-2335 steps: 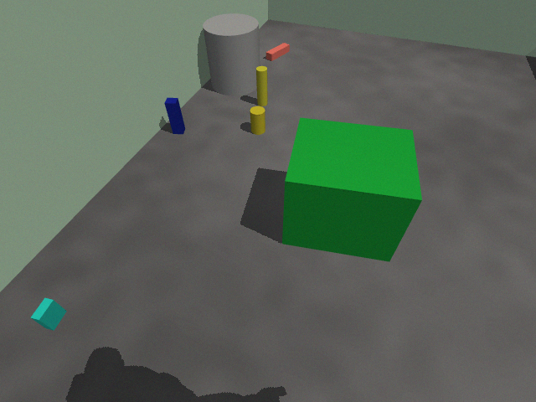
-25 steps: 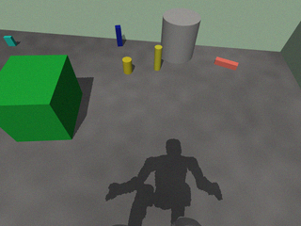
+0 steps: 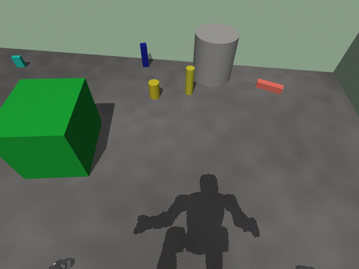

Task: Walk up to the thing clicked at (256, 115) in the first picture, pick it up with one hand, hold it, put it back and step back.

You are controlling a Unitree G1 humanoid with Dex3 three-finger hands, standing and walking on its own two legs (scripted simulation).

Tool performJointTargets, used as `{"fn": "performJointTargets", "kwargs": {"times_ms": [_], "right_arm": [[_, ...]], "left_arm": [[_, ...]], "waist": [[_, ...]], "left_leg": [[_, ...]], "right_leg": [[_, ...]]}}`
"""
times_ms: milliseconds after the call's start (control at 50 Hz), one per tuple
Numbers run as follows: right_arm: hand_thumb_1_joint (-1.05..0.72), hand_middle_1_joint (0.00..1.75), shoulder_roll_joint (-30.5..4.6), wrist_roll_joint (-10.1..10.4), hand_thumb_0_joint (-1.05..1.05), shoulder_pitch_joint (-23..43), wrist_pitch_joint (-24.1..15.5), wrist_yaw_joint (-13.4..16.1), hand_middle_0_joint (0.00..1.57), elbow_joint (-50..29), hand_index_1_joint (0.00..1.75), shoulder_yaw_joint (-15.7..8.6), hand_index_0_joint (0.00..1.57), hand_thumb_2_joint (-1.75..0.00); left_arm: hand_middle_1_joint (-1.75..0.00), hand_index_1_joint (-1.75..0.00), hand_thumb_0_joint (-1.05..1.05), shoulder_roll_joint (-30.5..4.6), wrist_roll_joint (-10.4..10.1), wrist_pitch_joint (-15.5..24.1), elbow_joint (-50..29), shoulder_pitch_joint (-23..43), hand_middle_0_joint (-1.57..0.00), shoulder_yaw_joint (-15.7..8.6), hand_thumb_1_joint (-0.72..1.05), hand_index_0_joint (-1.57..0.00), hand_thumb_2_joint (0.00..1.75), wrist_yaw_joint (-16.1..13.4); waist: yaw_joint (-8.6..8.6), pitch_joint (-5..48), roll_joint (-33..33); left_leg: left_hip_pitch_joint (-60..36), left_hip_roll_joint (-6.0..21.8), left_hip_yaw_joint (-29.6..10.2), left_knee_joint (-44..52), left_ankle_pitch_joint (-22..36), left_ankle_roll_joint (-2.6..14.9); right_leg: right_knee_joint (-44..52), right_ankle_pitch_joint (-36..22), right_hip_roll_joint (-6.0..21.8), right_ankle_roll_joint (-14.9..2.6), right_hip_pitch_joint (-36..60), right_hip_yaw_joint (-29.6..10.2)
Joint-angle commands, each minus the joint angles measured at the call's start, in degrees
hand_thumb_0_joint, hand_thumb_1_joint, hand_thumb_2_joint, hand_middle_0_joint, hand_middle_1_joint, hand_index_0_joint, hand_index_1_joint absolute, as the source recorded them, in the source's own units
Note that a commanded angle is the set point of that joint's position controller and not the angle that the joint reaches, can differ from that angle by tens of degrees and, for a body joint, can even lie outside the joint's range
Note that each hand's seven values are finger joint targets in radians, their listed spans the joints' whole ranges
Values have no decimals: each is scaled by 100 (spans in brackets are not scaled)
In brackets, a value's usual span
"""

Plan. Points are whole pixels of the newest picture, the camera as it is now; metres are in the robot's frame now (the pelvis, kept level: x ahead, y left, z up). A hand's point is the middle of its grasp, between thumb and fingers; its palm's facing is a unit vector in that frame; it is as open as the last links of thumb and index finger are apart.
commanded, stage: walk up
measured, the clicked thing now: (154, 89) +1.55 +0.23 -0.70
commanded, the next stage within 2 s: stand in 0.12 s
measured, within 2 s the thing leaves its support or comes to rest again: neither
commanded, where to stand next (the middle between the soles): +0.06 -0.01 m, yaw -3 degrees
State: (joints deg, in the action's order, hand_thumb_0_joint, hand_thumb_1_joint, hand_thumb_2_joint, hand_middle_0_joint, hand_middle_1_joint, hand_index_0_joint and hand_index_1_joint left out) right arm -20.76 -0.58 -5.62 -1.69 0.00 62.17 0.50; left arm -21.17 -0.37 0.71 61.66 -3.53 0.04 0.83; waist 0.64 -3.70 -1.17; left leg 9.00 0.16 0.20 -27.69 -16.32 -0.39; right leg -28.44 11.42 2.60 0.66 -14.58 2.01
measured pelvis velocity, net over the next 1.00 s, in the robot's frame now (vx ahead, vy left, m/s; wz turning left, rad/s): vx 0.01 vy -0.02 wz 0.00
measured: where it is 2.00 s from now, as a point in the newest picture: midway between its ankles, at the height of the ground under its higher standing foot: outside the picture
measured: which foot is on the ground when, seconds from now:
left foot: down 0.00-1.00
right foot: down 0.00-1.00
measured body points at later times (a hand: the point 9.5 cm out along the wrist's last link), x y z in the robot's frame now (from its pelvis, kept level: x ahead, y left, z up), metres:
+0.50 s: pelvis +0.00 -0.01 +0.01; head +0.02 -0.02 +0.46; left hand +0.08 +0.29 -0.12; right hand +0.09 -0.31 -0.13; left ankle -0.01 +0.13 -0.74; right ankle +0.04 -0.13 -0.74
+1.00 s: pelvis +0.01 -0.02 +0.01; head +0.02 -0.03 +0.46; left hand +0.09 +0.28 -0.12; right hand +0.07 -0.32 -0.13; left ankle -0.01 +0.13 -0.74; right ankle +0.04 -0.13 -0.74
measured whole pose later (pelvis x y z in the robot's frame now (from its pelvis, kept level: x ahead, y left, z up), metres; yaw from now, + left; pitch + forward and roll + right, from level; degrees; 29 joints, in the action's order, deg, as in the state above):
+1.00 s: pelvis +0.01 -0.02 +0.01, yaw +0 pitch -2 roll +0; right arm -20.1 -0.8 -6.8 -0.3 -0.6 66.2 -0.5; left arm -19.9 0.1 0.9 66.0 -4.6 -0.2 0.5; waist -0.1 -3.4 0.4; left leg 4.3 2.5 -0.3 -18.3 -11.9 -2.6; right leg -19.9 7.6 0.2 -1.1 -10.2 2.9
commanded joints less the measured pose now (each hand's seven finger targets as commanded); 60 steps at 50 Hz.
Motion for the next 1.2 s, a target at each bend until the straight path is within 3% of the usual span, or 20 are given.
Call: {"fn": "performJointTargets", "kwargs": {"times_ms": [0,80,100,160,240,340,360,480,580,620,660,720,860,920,1020,1120,1180], "right_arm": [[-90,30,-1289,-1,0,395,-127,67,20,-217,30,-284,20,-90],[-90,30,-1281,-2,0,384,-119,62,20,-89,30,-296,20,-90],[-90,30,-1204,21,0,495,-94,45,20,-109,30,-310,20,-90],[-90,30,-1183,29,0,513,-66,31,20,-68,30,-323,20,-90],[-90,30,-1216,26,0,480,-39,23,20,3,30,-337,20,-90],[-90,30,-1112,38,0,423,4,10,20,59,30,-314,20,-90],[-90,30,-1161,26,0,433,5,8,20,56,30,-338,20,-90],[-90,30,-1087,7,0,408,28,5,20,83,30,-319,20,-90],[-90,30,-1043,4,0,319,50,-10,20,113,30,-325,20,-90],[-90,30,-1065,-10,0,294,40,-10,20,114,30,-328,20,-90],[-90,30,-1089,-5,0,351,20,-7,20,93,30,-329,20,-90],[-90,30,-1066,-14,0,305,23,-8,20,76,30,-331,20,-90],[-90,30,-1055,-2,0,194,29,-6,20,70,30,-307,20,-90],[-90,30,-1082,-15,0,168,22,2,20,48,30,-320,20,-90],[-90,30,-1110,-14,0,138,2,34,20,61,30,-296,20,-90],[-90,30,-1114,0,0,101,35,36,20,55,30,-272,20,-90],[-90,30,-1137,-12,0,117,19,38,20,49,30,-272,20,-90]], "left_arm": [[-30,-30,0,-1126,21,86,-170,191,-20,-240,90,-20,90,-34],[-30,-30,0,-1124,29,80,-39,276,-20,-239,90,-20,90,-25],[-30,-30,0,-1132,47,112,-43,298,-20,-221,90,-20,90,-48],[-30,-30,0,-1154,46,141,51,281,-20,-227,90,-20,90,-70],[-30,-30,0,-1110,44,163,90,266,-20,-203,90,-20,90,-94],[-30,-30,0,-1156,52,163,147,208,-20,-207,90,-20,90,-115],[-30,-30,0,-1140,54,174,129,229,-20,-210,90,-20,90,-125],[-30,-30,0,-1152,59,163,140,185,-20,-215,90,-20,90,-134],[-30,-30,0,-1185,68,154,107,206,-20,-228,90,-20,90,-139],[-30,-30,0,-1188,57,147,77,252,-20,-247,90,-20,90,-135],[-30,-30,0,-1128,55,153,77,203,-20,-238,90,-20,90,-123],[-30,-30,0,-1144,61,157,87,180,-20,-259,90,-20,90,-118],[-30,-30,0,-1155,70,125,56,199,-20,-267,90,-20,90,-101],[-30,-30,0,-1162,64,147,26,243,-20,-267,90,-20,90,-109],[-30,-30,0,-1113,45,132,47,215,-20,-269,90,-20,90,-104],[-30,-30,0,-1154,62,102,73,235,-20,-275,90,-20,90,-96],[-30,-30,0,-1155,67,94,65,207,-20,-276,90,-20,90,-92]], "waist": [[40,491,246],[8,492,219],[5,538,350],[-19,581,177],[-50,708,207],[-80,629,46],[-91,752,64],[-76,652,2],[-75,449,-112],[-67,472,61],[-32,498,194],[-31,510,131],[-45,429,95],[-74,661,75],[-57,658,150],[-57,423,26],[-48,457,148]], "left_leg": [[315,637,-616,1010,513,263],[208,646,-585,1208,508,221],[106,728,-704,1258,932,139],[-134,677,-605,1204,1036,87],[-257,691,-568,1192,1270,90],[-380,674,-534,1238,1084,86],[-424,689,-515,1193,1254,91],[-388,698,-487,1227,1093,77],[-315,654,-454,1209,774,74],[-194,675,-473,1278,728,78],[-151,719,-500,1316,876,77],[-111,686,-449,1295,824,71],[-125,661,-453,1285,587,68],[-227,699,-438,1235,945,63],[-193,760,-450,1293,1246,46],[-100,714,-440,1322,753,60],[-159,756,-461,1340,828,63]], "right_leg": [[650,-501,500,-242,691,-611],[785,-447,495,-196,779,-623],[799,-607,472,-207,835,-578],[938,-687,507,-194,778,-609],[984,-1037,552,-184,945,-586],[1142,-881,544,-164,802,-615],[1099,-1121,570,-168,914,-605],[1181,-914,561,-150,822,-608],[1416,-202,580,-145,583,-749],[1343,-193,547,-158,695,-711],[1238,-557,531,-159,823,-662],[1268,-511,534,-155,862,-669],[1374,36,512,-159,671,-726],[1264,-620,556,-185,922,-705],[1080,-1187,532,-198,1076,-617],[1271,-338,498,-164,841,-660],[1210,-486,510,-200,847,-654]]}}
